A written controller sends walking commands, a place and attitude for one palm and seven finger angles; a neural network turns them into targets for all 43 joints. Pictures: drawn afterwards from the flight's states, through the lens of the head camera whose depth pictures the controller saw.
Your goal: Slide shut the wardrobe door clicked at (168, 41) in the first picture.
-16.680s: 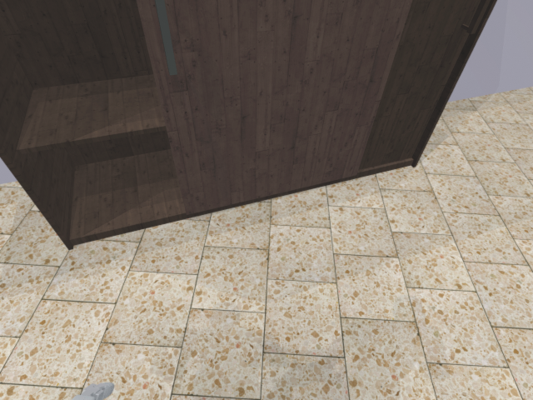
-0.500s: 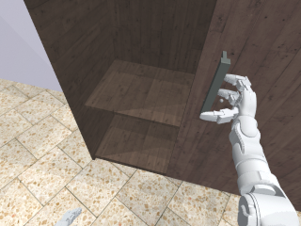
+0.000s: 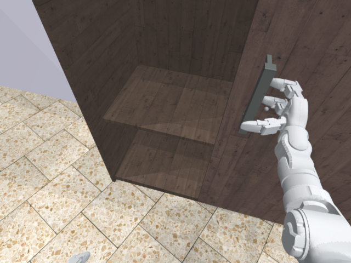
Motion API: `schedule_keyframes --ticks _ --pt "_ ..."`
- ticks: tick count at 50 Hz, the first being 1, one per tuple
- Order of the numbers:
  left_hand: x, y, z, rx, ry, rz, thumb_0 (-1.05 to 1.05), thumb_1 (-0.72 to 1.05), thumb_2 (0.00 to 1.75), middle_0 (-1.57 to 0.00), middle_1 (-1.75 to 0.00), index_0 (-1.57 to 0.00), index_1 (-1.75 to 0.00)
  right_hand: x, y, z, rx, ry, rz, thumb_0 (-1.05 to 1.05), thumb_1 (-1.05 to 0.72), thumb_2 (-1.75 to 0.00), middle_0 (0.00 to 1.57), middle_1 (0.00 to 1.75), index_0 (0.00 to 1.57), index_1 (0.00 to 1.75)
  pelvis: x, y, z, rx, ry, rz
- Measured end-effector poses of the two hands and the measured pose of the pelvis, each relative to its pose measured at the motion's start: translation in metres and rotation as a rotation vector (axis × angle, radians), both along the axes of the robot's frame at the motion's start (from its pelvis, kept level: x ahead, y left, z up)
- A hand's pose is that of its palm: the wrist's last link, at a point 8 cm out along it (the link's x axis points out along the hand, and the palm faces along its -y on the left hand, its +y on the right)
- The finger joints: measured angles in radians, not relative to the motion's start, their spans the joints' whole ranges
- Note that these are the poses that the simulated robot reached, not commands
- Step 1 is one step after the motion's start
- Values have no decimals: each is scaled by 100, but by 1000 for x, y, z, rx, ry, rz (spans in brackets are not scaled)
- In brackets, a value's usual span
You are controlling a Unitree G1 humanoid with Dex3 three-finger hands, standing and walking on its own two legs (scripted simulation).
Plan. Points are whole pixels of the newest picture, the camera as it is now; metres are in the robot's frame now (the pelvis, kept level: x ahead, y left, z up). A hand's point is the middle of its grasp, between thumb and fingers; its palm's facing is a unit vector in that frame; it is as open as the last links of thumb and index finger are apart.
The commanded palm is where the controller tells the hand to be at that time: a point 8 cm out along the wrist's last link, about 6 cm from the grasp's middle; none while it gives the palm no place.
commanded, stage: feel for the door with the fingertips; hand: right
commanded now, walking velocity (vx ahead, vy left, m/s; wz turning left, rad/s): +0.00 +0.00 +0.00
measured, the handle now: (254, 97) +0.50 -0.13 +0.12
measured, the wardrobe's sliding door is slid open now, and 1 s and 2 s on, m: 0.51 0.51 0.51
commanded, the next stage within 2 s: slide the fingers in behind the handle in 0.06 s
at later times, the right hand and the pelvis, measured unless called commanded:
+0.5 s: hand (269, 110) +0.45 -0.15 +0.13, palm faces +0.16 +0.99 +0.00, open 13.9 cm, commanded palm +0.41 -0.19 +0.12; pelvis +0.00 -0.01 +0.00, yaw +1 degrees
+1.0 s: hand (259, 108) +0.46 -0.13 +0.13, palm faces +0.16 +0.99 +0.00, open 14.0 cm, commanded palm +0.42 -0.17 +0.12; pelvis +0.00 -0.01 +0.00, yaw +0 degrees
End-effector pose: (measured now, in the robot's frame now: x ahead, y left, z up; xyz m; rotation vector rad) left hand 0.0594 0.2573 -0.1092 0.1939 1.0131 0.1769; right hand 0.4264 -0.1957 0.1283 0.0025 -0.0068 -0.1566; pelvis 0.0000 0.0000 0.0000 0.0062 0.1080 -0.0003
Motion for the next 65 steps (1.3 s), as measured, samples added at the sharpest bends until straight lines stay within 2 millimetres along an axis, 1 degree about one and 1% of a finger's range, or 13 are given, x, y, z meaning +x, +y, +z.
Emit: schedule_keyframes --ticks 12,19,26,32,37,41,48,53,57,61,65 --pt "-17 -7 -4 -7 36 12 1 90 90 -20 -30 -20 -30 4 -3 -1 -16 -16 -9 -1 50 -30 36 125 35 123 -4 -4 -2 1 6 5" --pt "-21 -10 -4 -16 29 23 1 90 90 -20 -30 -20 -30 1 -5 2 -1 -39 -12 -1 50 -30 34 123 33 122 -4 -6 -2 2 7 15" --pt "-16 -12 -3 -22 12 14 1 90 90 -20 -30 -20 -30 -7 -5 1 -12 -39 -4 -1 50 -30 31 121 31 120 -4 -9 -1 4 1 14" --pt "-2 -14 0 -20 -20 -4 1 90 90 -20 -30 -20 -30 -15 5 -3 4 -33 10 -1 50 -30 30 120 30 120 -3 -10 -1 5 -8 8" --pt "10 -16 2 -20 -52 -16 1 90 90 -20 -30 -20 -30 -13 14 0 -5 -44 9 -1 50 -30 30 120 30 120 -3 -10 -1 4 -11 7" --pt "15 -18 3 -22 -60 -21 1 90 90 -20 -30 -20 -30 -7 16 0 -1 -29 0 -1 50 -30 30 120 30 120 -3 -9 -1 1 -7 8" --pt "13 -17 1 -28 -38 -21 1 90 90 -20 -30 -20 -30 -1 14 0 -8 -21 -6 -1 50 -30 30 120 30 120 1 -7 0 1 5 9" --pt "7 -15 -3 -31 -2 -18 1 90 90 -20 -30 -20 -30 3 21 -3 -4 -14 9 -1 50 -30 30 120 29 120 4 -6 -1 2 11 4" --pt "4 -13 -5 -32 17 -12 1 90 90 -20 -30 -20 -30 4 22 -4 1 -18 -8 -1 50 -30 31 122 30 120 6 -5 -1 1 15 5" --pt "3 -11 -4 -34 18 -4 1 90 90 -20 -30 -20 -30 4 23 -4 -1 -19 -11 -1 50 -30 31 123 31 120 8 -3 0 0 14 8" --pt "5 -10 -3 -35 10 -1 1 90 90 -20 -30 -20 -30 3 29 -4 -6 -18 9 -1 50 -30 31 122 30 120 8 -2 0 1 10 8"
